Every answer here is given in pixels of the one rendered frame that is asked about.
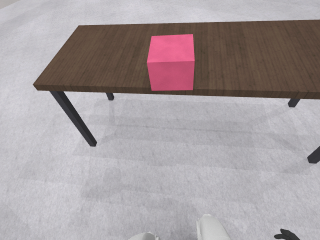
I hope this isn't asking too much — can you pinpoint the table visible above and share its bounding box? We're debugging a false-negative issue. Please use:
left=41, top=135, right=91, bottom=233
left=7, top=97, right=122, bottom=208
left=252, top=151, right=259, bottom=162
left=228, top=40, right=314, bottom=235
left=33, top=19, right=320, bottom=164

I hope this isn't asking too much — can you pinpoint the carton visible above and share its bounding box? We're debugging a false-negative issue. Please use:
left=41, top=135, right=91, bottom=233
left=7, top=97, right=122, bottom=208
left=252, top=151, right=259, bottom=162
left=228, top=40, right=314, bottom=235
left=147, top=34, right=195, bottom=91

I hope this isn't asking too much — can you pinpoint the right robot thigh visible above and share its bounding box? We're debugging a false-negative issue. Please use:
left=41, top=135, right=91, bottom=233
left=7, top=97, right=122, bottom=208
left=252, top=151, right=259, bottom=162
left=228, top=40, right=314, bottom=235
left=196, top=216, right=232, bottom=240

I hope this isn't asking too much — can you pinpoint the robot right hand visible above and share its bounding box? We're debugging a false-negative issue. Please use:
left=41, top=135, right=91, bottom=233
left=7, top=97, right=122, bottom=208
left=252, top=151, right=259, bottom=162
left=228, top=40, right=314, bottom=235
left=274, top=228, right=300, bottom=240

